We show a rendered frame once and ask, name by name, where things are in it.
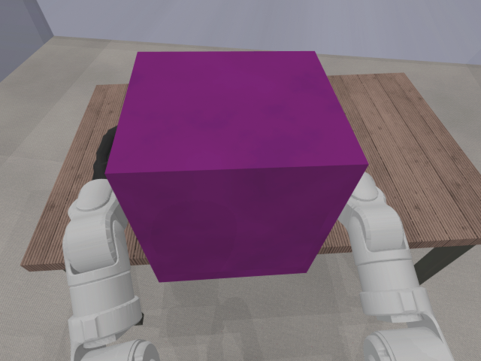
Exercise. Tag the left robot hand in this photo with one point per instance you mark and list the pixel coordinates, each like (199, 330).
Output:
(103, 153)

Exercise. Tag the carton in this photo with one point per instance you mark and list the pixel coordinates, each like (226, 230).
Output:
(231, 164)

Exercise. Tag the robot right forearm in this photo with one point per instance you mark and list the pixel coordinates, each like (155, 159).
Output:
(390, 287)

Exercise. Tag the table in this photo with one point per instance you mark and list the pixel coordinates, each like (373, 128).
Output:
(426, 177)

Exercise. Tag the robot left forearm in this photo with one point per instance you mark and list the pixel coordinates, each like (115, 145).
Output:
(97, 267)

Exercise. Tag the left robot upper arm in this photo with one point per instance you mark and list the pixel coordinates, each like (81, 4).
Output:
(137, 350)

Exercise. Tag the right robot upper arm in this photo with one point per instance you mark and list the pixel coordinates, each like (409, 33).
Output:
(409, 344)

